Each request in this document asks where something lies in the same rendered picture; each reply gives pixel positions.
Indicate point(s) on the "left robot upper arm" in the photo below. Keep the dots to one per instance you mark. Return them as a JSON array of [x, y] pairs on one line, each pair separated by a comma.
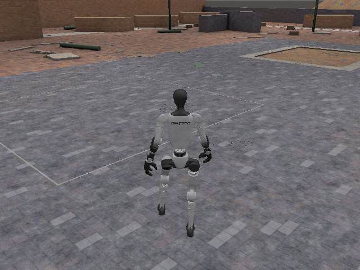
[[163, 118]]

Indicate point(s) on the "robot right hand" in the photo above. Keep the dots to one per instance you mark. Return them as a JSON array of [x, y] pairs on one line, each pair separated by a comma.
[[202, 155]]

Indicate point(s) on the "robot right thigh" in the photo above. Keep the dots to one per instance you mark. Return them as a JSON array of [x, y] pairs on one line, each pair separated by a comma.
[[193, 172]]

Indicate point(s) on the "robot left forearm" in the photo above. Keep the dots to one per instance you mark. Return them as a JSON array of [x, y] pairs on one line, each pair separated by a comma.
[[152, 152]]

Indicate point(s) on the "robot right forearm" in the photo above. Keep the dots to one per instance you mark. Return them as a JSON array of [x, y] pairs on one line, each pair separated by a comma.
[[206, 146]]

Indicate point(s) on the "right robot upper arm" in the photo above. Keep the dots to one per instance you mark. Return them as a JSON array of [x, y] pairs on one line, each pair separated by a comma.
[[200, 127]]

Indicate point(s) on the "left robot shin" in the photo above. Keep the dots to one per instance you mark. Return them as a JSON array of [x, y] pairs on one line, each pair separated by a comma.
[[162, 192]]

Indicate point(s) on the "robot left hand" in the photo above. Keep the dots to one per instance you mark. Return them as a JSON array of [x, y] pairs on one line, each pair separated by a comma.
[[147, 167]]

